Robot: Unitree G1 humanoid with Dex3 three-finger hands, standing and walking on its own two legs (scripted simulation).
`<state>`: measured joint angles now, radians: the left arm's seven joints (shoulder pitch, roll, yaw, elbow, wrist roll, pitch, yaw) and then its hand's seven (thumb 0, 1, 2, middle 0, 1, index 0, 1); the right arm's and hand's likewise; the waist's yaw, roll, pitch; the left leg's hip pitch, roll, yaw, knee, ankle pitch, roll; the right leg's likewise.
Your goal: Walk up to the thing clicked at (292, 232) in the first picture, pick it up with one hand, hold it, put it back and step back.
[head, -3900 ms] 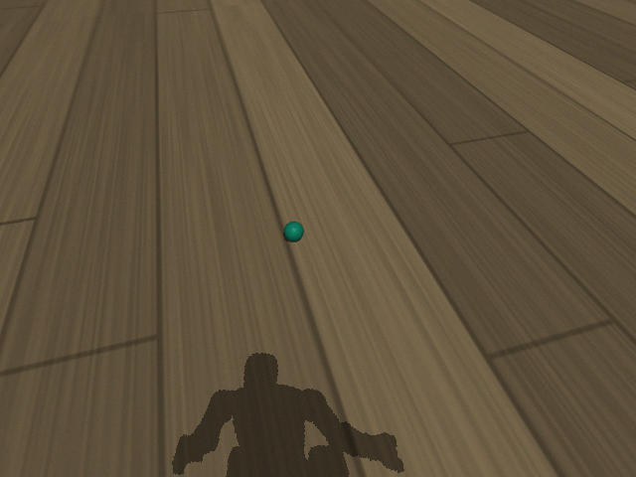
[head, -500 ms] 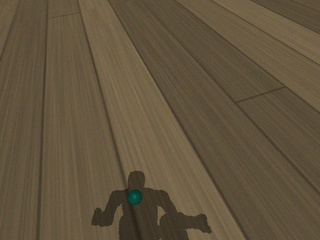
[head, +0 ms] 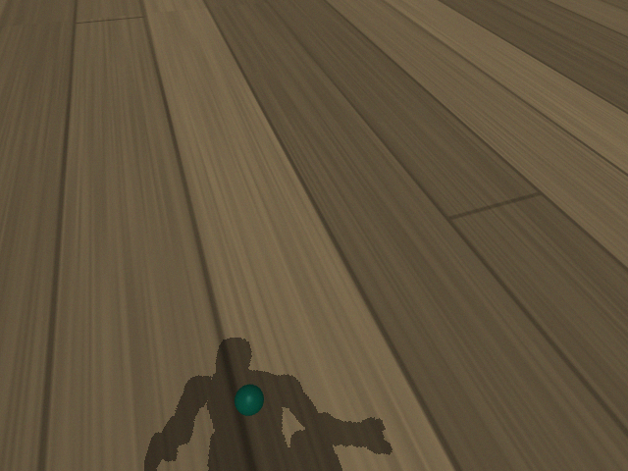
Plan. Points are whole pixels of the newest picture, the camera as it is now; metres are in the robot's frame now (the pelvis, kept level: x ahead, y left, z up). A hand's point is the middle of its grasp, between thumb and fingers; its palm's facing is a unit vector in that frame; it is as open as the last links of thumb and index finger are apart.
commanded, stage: walk up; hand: left
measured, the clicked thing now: (249, 399) +0.47 +0.18 -0.72
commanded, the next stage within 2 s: stand in 1.26 s
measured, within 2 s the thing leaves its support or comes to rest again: neither
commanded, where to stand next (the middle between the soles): +0.07 -0.02 m, yaw +1 degrees
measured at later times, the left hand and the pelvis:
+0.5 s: hand out of the picture +0.12 +0.24 -0.14, palm faces +0.00 -0.94 -0.33, open 7.4 cm; pelvis +0.02 -0.02 +0.01, yaw +1 degrees
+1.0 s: hand out of the picture +0.11 +0.24 -0.14, palm faces -0.01 -0.94 -0.33, open 7.4 cm; pelvis +0.02 -0.01 +0.01, yaw +0 degrees
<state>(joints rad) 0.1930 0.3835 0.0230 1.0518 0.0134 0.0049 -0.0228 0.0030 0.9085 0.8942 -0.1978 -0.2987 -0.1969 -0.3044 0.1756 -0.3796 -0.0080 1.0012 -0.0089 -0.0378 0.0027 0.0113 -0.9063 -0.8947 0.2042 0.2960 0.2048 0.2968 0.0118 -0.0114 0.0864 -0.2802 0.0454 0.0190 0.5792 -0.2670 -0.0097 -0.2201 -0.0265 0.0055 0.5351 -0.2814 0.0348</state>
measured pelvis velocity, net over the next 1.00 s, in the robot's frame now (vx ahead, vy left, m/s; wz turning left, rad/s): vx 0.02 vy -0.01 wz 0.00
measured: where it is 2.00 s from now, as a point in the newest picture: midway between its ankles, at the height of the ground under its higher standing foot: outside the picture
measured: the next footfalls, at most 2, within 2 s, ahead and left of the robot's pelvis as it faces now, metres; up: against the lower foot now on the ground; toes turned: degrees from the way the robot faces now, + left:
none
